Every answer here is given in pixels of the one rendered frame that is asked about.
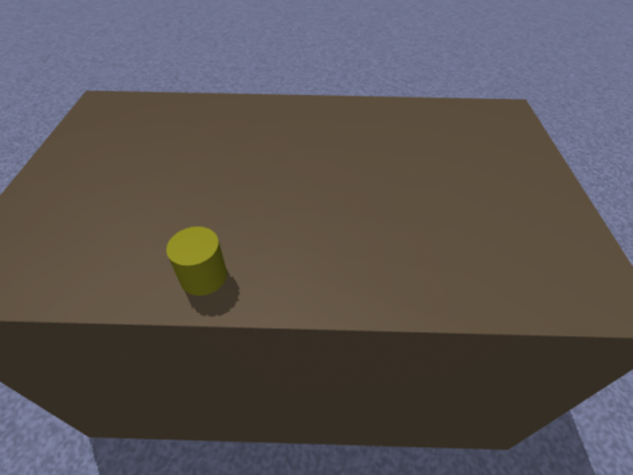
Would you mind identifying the can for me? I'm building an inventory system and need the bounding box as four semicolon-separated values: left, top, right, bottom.
166;227;227;296

